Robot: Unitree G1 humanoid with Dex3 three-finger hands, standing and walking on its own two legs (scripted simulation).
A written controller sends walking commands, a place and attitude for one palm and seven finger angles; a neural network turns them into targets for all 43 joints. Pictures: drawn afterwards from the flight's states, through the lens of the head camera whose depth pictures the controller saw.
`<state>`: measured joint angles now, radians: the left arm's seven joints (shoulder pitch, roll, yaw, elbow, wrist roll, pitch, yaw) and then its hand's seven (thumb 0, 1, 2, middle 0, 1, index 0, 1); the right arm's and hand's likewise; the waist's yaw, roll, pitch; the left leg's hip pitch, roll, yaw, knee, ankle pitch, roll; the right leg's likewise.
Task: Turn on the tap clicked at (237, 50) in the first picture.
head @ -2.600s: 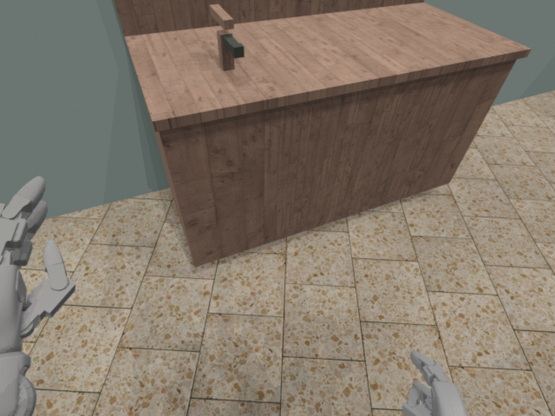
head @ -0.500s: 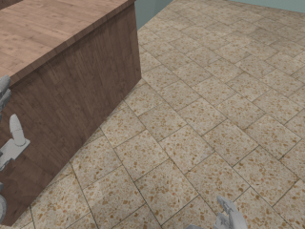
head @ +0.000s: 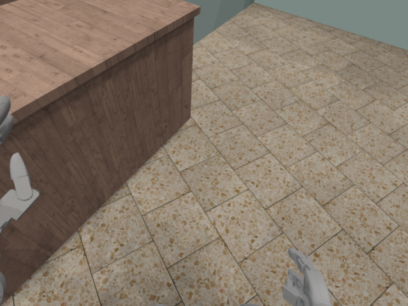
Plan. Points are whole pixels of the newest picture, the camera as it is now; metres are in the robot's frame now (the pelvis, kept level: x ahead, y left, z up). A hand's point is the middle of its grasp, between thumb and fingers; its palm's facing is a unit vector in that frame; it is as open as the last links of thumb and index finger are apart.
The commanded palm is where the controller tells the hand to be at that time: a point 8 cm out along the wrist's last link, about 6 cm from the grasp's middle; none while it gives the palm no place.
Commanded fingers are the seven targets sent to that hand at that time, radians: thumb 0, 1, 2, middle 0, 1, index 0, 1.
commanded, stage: turn to face it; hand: left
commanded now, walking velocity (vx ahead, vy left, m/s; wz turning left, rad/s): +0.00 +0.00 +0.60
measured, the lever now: out of the picture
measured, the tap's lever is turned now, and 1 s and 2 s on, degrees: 0 0 0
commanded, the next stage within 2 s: take the last steps up to it in 0.94 s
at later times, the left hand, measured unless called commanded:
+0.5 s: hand (9, 288) +0.12 +0.21 +0.18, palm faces +0.61 -0.65 -0.46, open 7.4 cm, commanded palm +0.05 +0.24 +0.18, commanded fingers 0.00 0.90 0.90 -0.20 -0.30 -0.20 -0.30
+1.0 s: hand out of the picture -0.03 +0.19 +0.17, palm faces +0.80 -0.45 -0.40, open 7.4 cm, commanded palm -0.10 +0.20 +0.18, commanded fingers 0.00 0.90 0.90 -0.20 -0.30 -0.20 -0.30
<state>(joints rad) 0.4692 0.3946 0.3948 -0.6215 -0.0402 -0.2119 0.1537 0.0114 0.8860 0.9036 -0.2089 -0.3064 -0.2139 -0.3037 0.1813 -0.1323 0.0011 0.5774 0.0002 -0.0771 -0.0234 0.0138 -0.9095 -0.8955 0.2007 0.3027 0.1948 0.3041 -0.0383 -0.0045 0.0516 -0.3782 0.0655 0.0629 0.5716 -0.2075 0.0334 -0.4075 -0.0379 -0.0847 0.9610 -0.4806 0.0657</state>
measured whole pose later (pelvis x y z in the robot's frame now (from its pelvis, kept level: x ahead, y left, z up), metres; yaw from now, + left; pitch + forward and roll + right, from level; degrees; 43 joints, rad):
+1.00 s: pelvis -0.09 -0.13 +0.00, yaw +31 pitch -2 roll +0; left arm 0.41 0.33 0.33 -0.45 -0.04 -0.15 0.16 0.01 0.89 0.90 -0.21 -0.31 -0.21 -0.30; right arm 0.19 -0.18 0.02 0.65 0.00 -0.08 -0.03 0.01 -0.90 -0.89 0.21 0.30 0.20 0.31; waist 0.04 0.06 0.06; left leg -0.45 0.00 -0.05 0.89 -0.39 -0.03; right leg -0.26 -0.02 -0.11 0.58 -0.27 -0.03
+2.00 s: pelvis -0.08 -0.09 +0.00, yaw +37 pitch -1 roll +0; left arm 0.42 0.37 0.38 -0.48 -0.01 -0.23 0.18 0.01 0.88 0.90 -0.21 -0.31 -0.22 -0.30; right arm 0.22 -0.21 -0.04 0.62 0.00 -0.09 -0.08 0.02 -0.91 -0.90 0.20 0.30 0.19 0.30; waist -0.02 -0.03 0.03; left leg -0.26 0.07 0.14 0.56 -0.28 0.02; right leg -0.38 -0.05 -0.09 0.95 -0.48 0.01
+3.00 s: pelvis +0.13 +0.01 +0.00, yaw +38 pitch +0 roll +1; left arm 0.42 0.33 0.36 -0.46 -0.02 -0.22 0.15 0.01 0.88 0.90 -0.21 -0.31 -0.22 -0.30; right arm 0.17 -0.20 0.01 0.68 0.00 -0.06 -0.05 0.02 -0.91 -0.89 0.21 0.30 0.20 0.30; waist 0.01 0.04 0.07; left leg -0.48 0.07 0.06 1.15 -0.40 -0.02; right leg -0.29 -0.05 -0.18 0.58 -0.28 -0.05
